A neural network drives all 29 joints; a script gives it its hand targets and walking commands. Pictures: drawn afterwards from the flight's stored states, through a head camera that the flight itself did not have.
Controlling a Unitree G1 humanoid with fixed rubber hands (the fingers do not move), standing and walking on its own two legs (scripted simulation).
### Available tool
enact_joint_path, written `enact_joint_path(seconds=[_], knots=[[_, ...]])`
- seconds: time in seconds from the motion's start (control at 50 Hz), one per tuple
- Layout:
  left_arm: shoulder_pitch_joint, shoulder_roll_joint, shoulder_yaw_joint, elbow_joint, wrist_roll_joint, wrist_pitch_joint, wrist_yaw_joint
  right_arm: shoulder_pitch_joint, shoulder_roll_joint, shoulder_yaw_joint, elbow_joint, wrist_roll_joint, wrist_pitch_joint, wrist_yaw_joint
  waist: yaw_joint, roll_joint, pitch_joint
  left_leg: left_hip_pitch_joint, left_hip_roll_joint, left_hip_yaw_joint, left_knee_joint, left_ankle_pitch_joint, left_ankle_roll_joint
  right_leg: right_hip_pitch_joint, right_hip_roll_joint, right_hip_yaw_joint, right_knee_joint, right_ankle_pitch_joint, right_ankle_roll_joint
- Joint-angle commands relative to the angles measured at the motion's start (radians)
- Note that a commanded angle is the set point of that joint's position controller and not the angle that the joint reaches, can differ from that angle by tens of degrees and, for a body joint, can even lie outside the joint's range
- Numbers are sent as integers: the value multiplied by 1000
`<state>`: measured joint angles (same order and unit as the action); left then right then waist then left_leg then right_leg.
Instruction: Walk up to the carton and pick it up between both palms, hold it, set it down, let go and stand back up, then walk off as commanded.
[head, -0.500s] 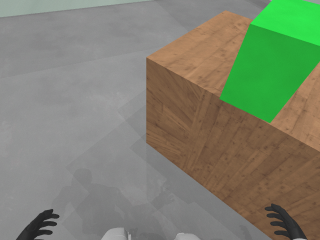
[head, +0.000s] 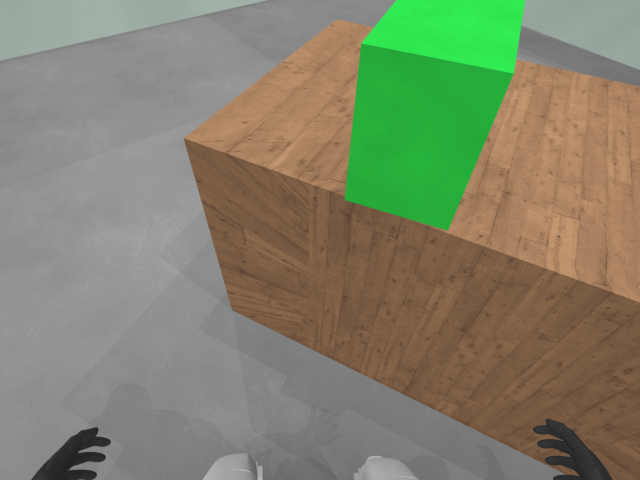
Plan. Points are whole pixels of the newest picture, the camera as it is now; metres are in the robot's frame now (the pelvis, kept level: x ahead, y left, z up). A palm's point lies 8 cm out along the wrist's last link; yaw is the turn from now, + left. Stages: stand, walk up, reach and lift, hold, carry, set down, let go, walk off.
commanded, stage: walk up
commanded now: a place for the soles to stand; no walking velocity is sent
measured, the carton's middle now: (430, 102) +0.68 -0.17 +0.12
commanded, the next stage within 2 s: none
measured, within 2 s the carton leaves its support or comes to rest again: neither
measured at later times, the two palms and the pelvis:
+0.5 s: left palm (156, 376) +0.25 +0.24 -0.06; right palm out of the picture +0.13 -0.40 -0.06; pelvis +0.08 -0.06 +0.00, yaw -10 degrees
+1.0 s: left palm (225, 306) +0.37 +0.17 -0.08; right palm out of the picture +0.11 -0.43 -0.07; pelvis +0.17 -0.10 -0.01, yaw -17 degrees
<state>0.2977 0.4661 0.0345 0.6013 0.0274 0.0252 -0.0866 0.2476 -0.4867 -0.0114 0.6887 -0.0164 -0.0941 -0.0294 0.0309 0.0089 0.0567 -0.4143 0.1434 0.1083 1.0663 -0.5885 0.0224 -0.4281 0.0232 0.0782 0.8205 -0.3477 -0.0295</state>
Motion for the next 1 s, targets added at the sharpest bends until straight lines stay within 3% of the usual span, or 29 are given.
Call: enact_joint_path(seconds=[0.0, 0.04, 0.06, 0.08, 0.1, 0.12, 0.16, 0.24, 0.28, 0.32, 0.34, 0.36, 0.38, 0.4, 0.44, 0.56, 0.6, 0.62, 0.64, 0.66, 0.68, 0.74, 0.84, 0.88, 0.9, 0.92, 0.94, 0.96, 0.98], knots=[[-115, 275, 124, -62, 18, -23, 15, 185, -214, -119, 21, 11, -17, 12, -95, -220, 58, 152, -54, -42, -198, 113, 23, -272, -162, 397, -461, -302, -217], [-174, 155, 93, -71, 20, -10, 23, 368, -225, -139, 77, 1, -37, -1, -199, -83, -17, 523, -65, -134, -547, 136, 78, -486, -25, 210, -76, -226, -144], [-115, 56, 67, -93, 10, -13, 20, 399, -319, -165, 67, -24, -41, -12, -196, 232, -59, 557, 212, -500, -762, -157, 99, -587, 126, 40, 258, -207, -68], [-88, 112, 82, -94, 20, -14, 26, 275, -360, -169, 21, -33, -44, -23, -123, 67, 16, 417, 400, -644, -830, -125, 110, -597, 52, 94, 376, -153, -19], [-74, 188, 96, -106, 19, -19, 30, 177, -370, -161, -22, -16, -44, -26, -107, 67, 25, 310, 436, -681, -881, -141, 147, -526, -7, 74, 368, -119, 3], [-85, 239, 112, -80, 26, -23, 24, 146, -349, -161, -24, -16, -47, -24, -84, 19, -15, 356, 399, -573, -811, -90, 190, -499, -55, 61, 378, -78, 9], [-9, 196, 117, -42, 7, -34, 3, 92, -263, -142, -30, -24, -48, -14, -34, 162, -1, 382, 263, -237, -686, 254, 200, -427, -76, -6, 225, -80, 22], [-95, 170, 103, -75, 7, -49, -13, 167, -298, -145, -52, -8, -50, -5, -83, 132, -7, 304, 286, -90, -534, 727, 220, -283, -104, -75, 47, -98, -4], [77, 162, 123, -40, -1, -55, -5, 44, -288, -131, -93, -3, -43, 1, 43, 171, -94, 131, 239, 17, -417, 705, 142, 81, -88, -138, -118, 30, -26], [355, 235, 172, 59, -5, -65, 26, 96, -197, -93, -85, -15, -28, 5, 177, -126, -210, -47, 96, 70, 138, 610, 71, 419, 68, -143, -222, 53, -49], [287, 318, 187, 40, 4, -66, 49, 110, -110, -75, -97, 10, -21, 15, 137, -426, -83, -395, -34, 63, 284, 82, 8, 429, -126, 306, -352, -56, -104], [221, 370, 179, 4, -18, -62, 40, 51, -221, -102, -115, 22, -6, 2, 92, -270, -20, -416, -67, -53, 295, -15, 11, 259, -302, 792, -580, -271, -218], [113, 339, 165, -24, -35, -57, 40, 61, -258, -103, -99, 22, 2, 3, 21, -83, 62, -339, -25, -115, 276, 23, 5, 127, -311, 756, -592, -477, -228], [93, 335, 148, -25, -30, -55, 42, 92, -241, -96, -89, 20, -8, 12, -1, -70, 53, -309, -42, -104, 165, -23, 5, 139, -286, 678, -526, -347, -280], [83, 285, 138, -16, -20, -63, 51, 110, -208, -90, -38, 3, 1, 19, -28, -93, 78, -236, -24, -129, 95, 64, 26, 19, -221, 567, -505, -216, -194], [68, 272, 123, -29, 4, -58, 37, 118, -207, -101, -9, 16, -21, 19, -9, -210, 19, -69, -50, -34, -213, 61, 22, 8, -159, 412, -430, -173, -236], [4, 242, 105, -42, -6, -43, 35, 233, -205, -105, 28, 9, -42, 7, -83, -176, -34, 221, -99, -12, -487, 219, 31, -108, -93, 292, -224, 12, -184], [-5, 153, 90, -71, -12, -38, 41, 342, -245, -131, 54, -9, -48, -5, -135, 23, -92, 420, 6, -238, -630, 104, 76, -300, -16, 192, 43, -50, -122], [3, 36, 63, -70, -16, -44, 41, 377, -350, -156, 35, -23, -56, -12, -163, 272, -75, 515, 302, -621, -807, -98, 63, -514, 142, 46, 303, -134, -55], [-49, 142, 84, -81, 13, -40, 50, 305, -380, -164, 19, -16, -50, -8, -153, 164, -25, 447, 398, -713, -838, -217, 169, -573, 45, 67, 363, -160, -19], [-35, 188, 87, -50, 10, -49, 48, 242, -347, -156, 11, -11, -46, -4, -115, 57, -12, 370, 360, -590, -800, -171, 197, -492, 3, 74, 386, -89, -5], [38, 197, 101, -35, 17, -58, 29, 179, -270, -137, -49, -9, -47, -3, -68, 99, -39, 390, 246, -260, -665, 296, 206, -414, -62, -20, 301, -69, 29], [-60, 150, 83, -46, -2, -62, 13, 214, -292, -130, -67, -4, -41, 12, -100, 192, -65, 263, 252, -121, -556, 531, 237, -233, -79, -123, 64, -102, -7], [137, 163, 99, 12, -13, -79, 19, 71, -294, -127, -105, -11, -39, 20, 36, 168, -126, 126, 230, -21, -436, 482, 159, 63, -83, -157, -140, 53, -16], [214, 191, 124, 48, -3, -83, 30, 99, -245, -108, -83, -14, -36, 16, 73, -2, -211, 116, 131, 47, -168, 561, 133, 213, 6, -219, -227, 72, -19], [309, 241, 155, 72, -1, -92, 49, 182, -177, -93, -69, -7, -22, 18, 124, -165, -188, -78, 93, 27, 80, 516, 65, 387, 27, -82, -205, 71, -21], [311, 280, 155, 65, 0, -89, 70, 168, -105, -59, -92, -1, -17, 18, 105, -356, -112, -294, -7, 23, 184, 102, 29, 374, -135, 261, -318, -41, -80], [223, 368, 156, 22, -14, -79, 62, 157, -193, -89, -94, 29, 0, 12, 57, -317, -52, -386, -85, -44, 233, -18, 8, 225, -307, 758, -583, -398, -196], [145, 358, 156, 4, -22, -79, 56, 91, -262, -99, -75, 14, 11, 10, 31, -110, 31, -334, -50, -109, 204, -48, 14, 109, -333, 798, -603, -602, -262]])
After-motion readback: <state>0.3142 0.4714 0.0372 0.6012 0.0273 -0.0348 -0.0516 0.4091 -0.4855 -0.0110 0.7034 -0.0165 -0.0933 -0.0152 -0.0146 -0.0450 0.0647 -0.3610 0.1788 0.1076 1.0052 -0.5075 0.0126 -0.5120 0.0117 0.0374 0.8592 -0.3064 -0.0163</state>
